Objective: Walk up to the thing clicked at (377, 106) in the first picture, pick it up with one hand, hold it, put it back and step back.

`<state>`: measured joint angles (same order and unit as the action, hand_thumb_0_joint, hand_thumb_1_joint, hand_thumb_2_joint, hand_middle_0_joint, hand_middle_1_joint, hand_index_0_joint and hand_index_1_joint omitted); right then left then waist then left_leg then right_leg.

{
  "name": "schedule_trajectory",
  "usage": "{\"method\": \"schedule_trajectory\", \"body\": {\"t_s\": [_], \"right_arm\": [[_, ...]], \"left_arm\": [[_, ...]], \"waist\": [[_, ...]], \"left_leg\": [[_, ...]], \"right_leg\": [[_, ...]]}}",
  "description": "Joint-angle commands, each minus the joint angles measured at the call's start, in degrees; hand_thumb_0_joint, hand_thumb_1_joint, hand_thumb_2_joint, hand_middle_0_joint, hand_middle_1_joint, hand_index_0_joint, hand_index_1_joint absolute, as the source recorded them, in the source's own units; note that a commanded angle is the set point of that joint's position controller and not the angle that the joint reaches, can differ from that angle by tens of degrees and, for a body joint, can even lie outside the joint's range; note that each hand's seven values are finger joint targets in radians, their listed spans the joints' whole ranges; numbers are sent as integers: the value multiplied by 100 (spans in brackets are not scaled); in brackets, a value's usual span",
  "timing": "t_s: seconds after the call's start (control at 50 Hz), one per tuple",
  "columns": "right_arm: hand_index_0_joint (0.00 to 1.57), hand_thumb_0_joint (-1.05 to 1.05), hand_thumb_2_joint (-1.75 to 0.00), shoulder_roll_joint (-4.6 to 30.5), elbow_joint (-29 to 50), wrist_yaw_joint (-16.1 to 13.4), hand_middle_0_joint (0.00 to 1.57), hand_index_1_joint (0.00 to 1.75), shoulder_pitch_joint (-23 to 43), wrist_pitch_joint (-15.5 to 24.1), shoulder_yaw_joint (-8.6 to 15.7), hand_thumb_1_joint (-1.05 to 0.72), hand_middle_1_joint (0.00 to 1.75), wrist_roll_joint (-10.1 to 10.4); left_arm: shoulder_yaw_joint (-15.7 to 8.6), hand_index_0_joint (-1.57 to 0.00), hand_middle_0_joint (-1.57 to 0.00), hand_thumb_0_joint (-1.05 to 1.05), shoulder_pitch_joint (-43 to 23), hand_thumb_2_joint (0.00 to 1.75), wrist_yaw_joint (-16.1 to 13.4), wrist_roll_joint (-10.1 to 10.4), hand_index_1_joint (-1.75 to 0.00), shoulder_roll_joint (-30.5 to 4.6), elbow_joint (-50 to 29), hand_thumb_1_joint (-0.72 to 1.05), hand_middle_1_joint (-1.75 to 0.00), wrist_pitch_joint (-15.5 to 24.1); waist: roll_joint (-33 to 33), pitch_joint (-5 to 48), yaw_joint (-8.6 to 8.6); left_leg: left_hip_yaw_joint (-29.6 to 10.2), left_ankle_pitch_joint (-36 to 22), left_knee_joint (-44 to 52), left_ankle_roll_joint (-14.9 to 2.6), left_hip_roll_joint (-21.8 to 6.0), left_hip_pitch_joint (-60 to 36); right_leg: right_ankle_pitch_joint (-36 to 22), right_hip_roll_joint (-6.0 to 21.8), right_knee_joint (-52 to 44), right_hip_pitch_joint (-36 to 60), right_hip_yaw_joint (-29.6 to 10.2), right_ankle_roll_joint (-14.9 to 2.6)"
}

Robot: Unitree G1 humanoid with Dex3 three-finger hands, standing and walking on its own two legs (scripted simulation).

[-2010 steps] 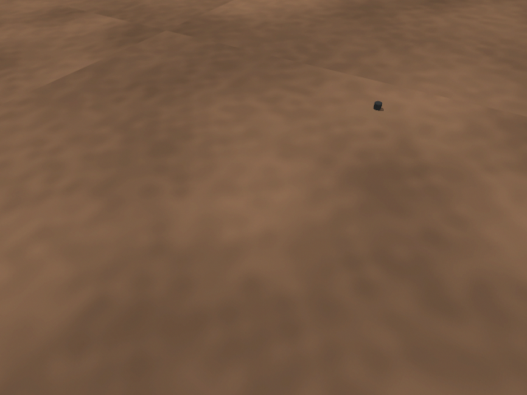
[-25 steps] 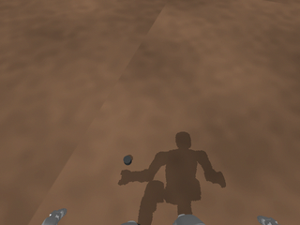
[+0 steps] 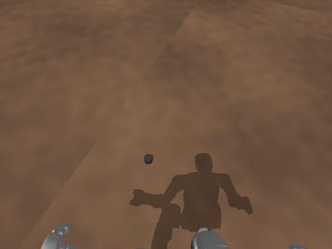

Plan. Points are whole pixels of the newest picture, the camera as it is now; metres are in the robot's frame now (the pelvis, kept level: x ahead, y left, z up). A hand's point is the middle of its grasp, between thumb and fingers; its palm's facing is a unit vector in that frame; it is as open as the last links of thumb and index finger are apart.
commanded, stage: step back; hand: left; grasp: from above
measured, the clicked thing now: (148, 159) +0.68 +0.14 -0.73
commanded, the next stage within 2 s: none
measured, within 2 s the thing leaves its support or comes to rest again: neither
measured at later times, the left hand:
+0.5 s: hand out of the picture -0.09 +0.23 -0.14, palm faces -0.09 -0.91 -0.41, open 7.4 cm
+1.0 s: hand out of the picture -0.21 +0.22 -0.14, palm faces +0.02 -0.95 -0.32, open 7.4 cm
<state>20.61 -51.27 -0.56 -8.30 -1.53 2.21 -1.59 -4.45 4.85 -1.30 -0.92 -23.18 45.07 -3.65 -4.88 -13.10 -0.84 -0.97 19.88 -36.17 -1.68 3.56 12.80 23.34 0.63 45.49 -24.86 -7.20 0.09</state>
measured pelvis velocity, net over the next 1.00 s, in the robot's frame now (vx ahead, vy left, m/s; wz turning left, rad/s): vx -0.34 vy -0.04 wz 0.03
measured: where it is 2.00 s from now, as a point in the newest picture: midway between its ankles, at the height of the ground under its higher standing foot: outside the picture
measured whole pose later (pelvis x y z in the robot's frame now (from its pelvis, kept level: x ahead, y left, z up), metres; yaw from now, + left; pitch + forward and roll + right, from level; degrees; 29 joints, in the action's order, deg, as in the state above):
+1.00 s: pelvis -0.34 -0.04 +0.01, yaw +2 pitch -3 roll -1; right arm 20.5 -49.4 -1.5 -11.7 -1.4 1.6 -2.5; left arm -4.7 7.2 0.1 -1.0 -21.5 44.6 -5.4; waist -2.8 -8.3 0.9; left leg -1.0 14.7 -35.3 -1.4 -0.6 17.9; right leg 27.5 -5.9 72.0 -29.4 -8.0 -0.2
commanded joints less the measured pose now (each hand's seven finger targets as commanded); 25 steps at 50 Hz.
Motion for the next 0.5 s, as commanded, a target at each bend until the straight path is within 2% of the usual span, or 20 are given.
{"method": "schedule_trajectory", "body": {"t_s": [0.0, 0.02, 0.04, 0.06, 0.1, 0.12, 0.14, 0.16, 0.18, 0.22, 0.26, 0.28, 0.34, 0.36, 0.38, 0.4, 0.42, 0.44, 0.46, 0.48], "right_arm": [[20, 0, -90, 1888, 586, -109, 20, 30, 172, 189, 515, -90, 30, -37], [20, 0, -90, 1575, 670, -117, 20, 30, 577, 194, 407, -90, 30, -90], [20, 0, -90, 1453, 696, -143, 20, 30, 626, 205, 385, -90, 30, -39], [20, 0, -90, 1397, 650, -143, 20, 30, 417, 215, 386, -90, 30, -12], [20, 0, -90, 1361, 608, -138, 20, 30, 16, 212, 397, -90, 30, 12], [20, 0, -90, 1324, 609, -153, 20, 30, -109, 204, 395, -90, 30, 35], [20, 0, -90, 1335, 644, -172, 20, 30, -157, 196, 416, -90, 30, 52], [20, 0, -90, 1437, 691, -180, 20, 30, -144, 187, 451, -90, 30, 64], [20, 0, -90, 1482, 733, -179, 20, 30, -134, 184, 460, -90, 30, 59], [20, 0, -90, 1568, 790, -172, 20, 30, -173, 167, 483, -90, 30, 22], [20, 0, -90, 1656, 896, -164, 20, 30, 14, 148, 519, -90, 30, -4], [20, 0, -90, 1679, 943, -153, 20, 30, 125, 129, 527, -90, 30, -12], [20, 0, -90, 1778, 1012, -117, 20, 30, 329, 61, 559, -90, 30, -23], [20, 0, -90, 1826, 1019, -117, 20, 30, 383, 22, 577, -90, 30, -8], [20, 0, -90, 1691, 1011, -112, 20, 30, 416, 1, 526, -90, 30, 44], [20, 0, -90, 1405, 1039, -112, 20, 30, 331, -16, 455, -90, 30, 104], [20, 0, -90, 1050, 1091, -183, 20, 30, 203, -2, 359, -90, 30, 119], [20, 0, -90, 1399, 1060, -270, 20, 30, 389, -11, 502, -90, 30, 58], [20, 0, -90, 1568, 893, -258, 20, 30, 226, -2, 529, -90, 30, 83], [20, 0, -90, 1530, 732, -209, 20, 30, 65, 23, 497, -90, 30, 127]], "left_arm": [[-378, -20, -20, 0, -94, 90, -93, -25, -30, -1136, -395, 90, -30, 57], [-353, -20, -20, 0, 329, 90, -64, 66, -30, -990, -295, 90, -30, 59], [-332, -20, -20, 0, 671, 90, -36, 105, -30, -951, -223, 90, -30, 57], [-362, -20, -20, 0, 749, 90, -12, 66, -30, -979, -196, 90, -30, 53], [-395, -20, -20, 0, 620, 90, -8, 11, -30, -943, -222, 90, -30, 69], [-376, -20, -20, 0, 592, 90, -9, -4, -30, -909, -294, 90, -30, 95], [-356, -20, -20, 0, 563, 90, -9, -15, -30, -898, -329, 90, -30, 105], [-353, -20, -20, 0, 641, 90, -11, -18, -30, -912, -321, 90, -30, 97], [-355, -20, -20, 0, 655, 90, -8, -18, -30, -930, -313, 90, -30, 93], [-360, -20, -20, 0, 642, 90, 18, -15, -30, -928, -310, 90, -30, 86], [-364, -20, -20, 0, 820, 90, 44, -22, -30, -925, -267, 90, -30, 80], [-365, -20, -20, 0, 984, 90, 69, -28, -30, -925, -205, 90, -30, 89], [-429, -20, -20, 0, 1500, 90, 176, -40, -30, -935, 67, 90, -30, 100], [-453, -20, -20, 0, 1768, 90, 206, -52, -30, -908, 215, 90, -30, 106], [-478, -20, -20, 0, 1913, 90, 199, -105, -30, -982, 272, 90, -30, 132], [-554, -20, -20, 0, 1777, 90, 204, -202, -30, -1270, 186, 90, -30, 149], [-642, -20, -20, 0, 1176, 90, 215, -210, -30, -1801, -164, 90, -30, 165], [-693, -20, -20, 0, 709, 90, 177, -230, -30, -2174, -425, 90, -30, 138], [-625, -20, -20, 0, 339, 90, 150, -203, -30, -1928, -506, 90, -30, 171], [-525, -20, -20, 0, 199, 90, 139, -190, -30, -1486, -556, 90, -30, 197]], "waist": [[1438, 1165, 275], [1177, 1175, -63], [1245, 1199, -210], [1220, 1295, -149], [1259, 1407, 112], [1255, 1439, 183], [1282, 1481, 255], [1310, 1502, 268], [1299, 1502, 303], [1420, 1520, 374], [1591, 1600, 281], [1600, 1701, 201], [1703, 1841, 9], [1712, 1857, -118], [1437, 1872, -201], [383, 1516, -167], [-1054, 1080, -82], [-1217, 804, -348], [-1032, 563, -136], [-483, 569, -31]], "left_leg": [[-2157, -2562, 1771, -1364, -2352, 526], [-1359, -2961, 1502, -992, -1736, 64], [-997, -3147, 1343, -775, -1522, -250], [-1019, -3160, 1283, -726, -1472, -516], [-1186, -3563, 1095, -866, -1536, -911], [-1163, -3604, 1031, -884, -1504, -1185], [-1164, -3553, 1003, -980, -1568, -1347], [-1233, -3486, 1032, -1197, -1768, -1347], [-1281, -3323, 1073, -1313, -1872, -1264], [-1383, -2975, 1129, -1357, -1966, -1078], [-1408, -2494, 1176, -1348, -2088, -783], [-1311, -2179, 1129, -1269, -2023, -667], [-1072, -1032, 1177, -920, -1762, 72], [-1007, -762, 1074, -769, -1662, 479], [-876, -382, 786, -535, -1435, 788], [-586, 399, -141, -186, -824, 1653], [-169, 1271, -1380, 191, 224, 2417], [-633, 1572, -2578, 283, 70, 1702], [-817, 1208, -2991, 240, -32, 1359], [-899, 844, -3055, 209, 207, 1300]], "right_leg": [[953, -546, 2578, 55, -598, -136], [579, -672, 2715, -294, -712, -148], [328, -741, 2742, -544, -588, -152], [232, -780, 2724, -571, -494, -105], [335, -730, 2589, -527, -404, 107], [301, -709, 2286, -622, -358, 159], [332, -675, 2080, -683, -332, 186], [453, -633, 1983, -625, -312, 231], [555, -577, 1823, -495, -249, 264], [657, -446, 1312, -218, -112, 269], [632, -244, 822, 139, 42, 197], [542, -137, 384, 381, 178, 141], [33, -82, -934, 1315, 536, -88], [-372, -92, -1582, 1793, 704, -192], [-494, -75, -1860, 1998, 559, -304], [178, 634, -2429, 1827, -823, -518], [579, 1582, -2946, 1146, -2097, -910], [656, 2406, -3365, -363, -2732, -1664], [769, 2292, -3435, -848, -2511, -1655], [-114, 1678, -3084, -502, -1543, -1330]]}}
